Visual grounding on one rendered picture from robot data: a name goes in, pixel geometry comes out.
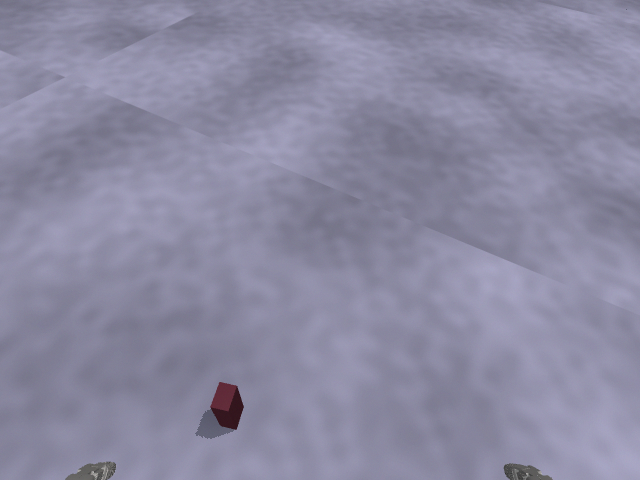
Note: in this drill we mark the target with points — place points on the left robot hand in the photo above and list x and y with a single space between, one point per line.
99 471

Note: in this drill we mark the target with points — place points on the carton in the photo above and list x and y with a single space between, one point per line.
227 405

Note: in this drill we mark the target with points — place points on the right robot hand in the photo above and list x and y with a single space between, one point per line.
521 472

